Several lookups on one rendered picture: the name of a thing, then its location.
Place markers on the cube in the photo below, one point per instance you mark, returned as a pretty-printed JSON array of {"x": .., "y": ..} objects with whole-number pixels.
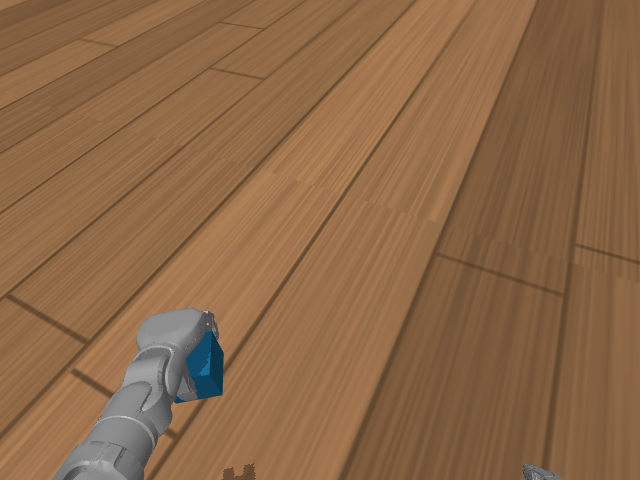
[{"x": 205, "y": 365}]

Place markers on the left robot arm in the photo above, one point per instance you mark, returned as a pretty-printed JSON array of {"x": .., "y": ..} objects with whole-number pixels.
[{"x": 126, "y": 434}]

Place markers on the right robot hand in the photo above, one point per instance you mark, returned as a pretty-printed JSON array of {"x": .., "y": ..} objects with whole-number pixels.
[{"x": 532, "y": 472}]

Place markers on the left robot hand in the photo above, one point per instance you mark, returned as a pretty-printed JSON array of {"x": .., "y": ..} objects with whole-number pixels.
[{"x": 184, "y": 329}]

